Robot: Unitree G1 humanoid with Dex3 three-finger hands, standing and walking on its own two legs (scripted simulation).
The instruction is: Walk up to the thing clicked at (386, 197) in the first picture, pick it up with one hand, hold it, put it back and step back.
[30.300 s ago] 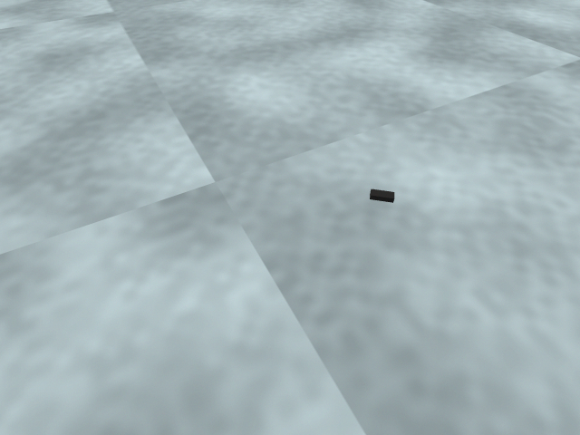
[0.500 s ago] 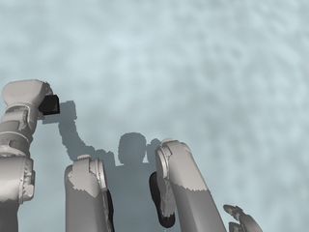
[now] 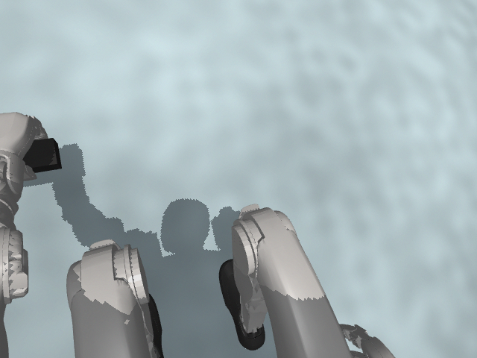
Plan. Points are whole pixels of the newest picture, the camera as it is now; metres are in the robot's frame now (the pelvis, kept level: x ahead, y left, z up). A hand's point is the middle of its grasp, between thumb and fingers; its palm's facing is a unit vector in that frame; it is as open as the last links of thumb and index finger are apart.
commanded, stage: crouch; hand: left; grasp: from above
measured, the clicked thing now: (18, 159) +0.49 +0.29 -0.21
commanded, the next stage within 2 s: lower in 0.02 s
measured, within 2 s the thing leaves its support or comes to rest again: rests again in 1.48 s
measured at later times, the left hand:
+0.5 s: hand (29, 165) +0.48 +0.28 -0.22, palm faces -0.47 -0.07 -0.88, open 7.7 cm
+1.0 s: hand (40, 169) +0.48 +0.28 -0.26, palm faces -0.47 -0.10 -0.88, open 7.7 cm
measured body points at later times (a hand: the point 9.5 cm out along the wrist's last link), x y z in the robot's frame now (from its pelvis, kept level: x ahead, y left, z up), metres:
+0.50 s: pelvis +0.00 +0.00 -0.02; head +0.26 +0.08 +0.33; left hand +0.50 +0.28 -0.17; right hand +0.04 -0.27 -0.11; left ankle +0.07 +0.11 -0.31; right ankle +0.10 -0.11 -0.31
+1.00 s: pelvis +0.00 +0.00 -0.03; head +0.28 +0.10 +0.30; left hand +0.50 +0.28 -0.21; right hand +0.02 -0.26 -0.10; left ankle +0.07 +0.11 -0.31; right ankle +0.10 -0.11 -0.31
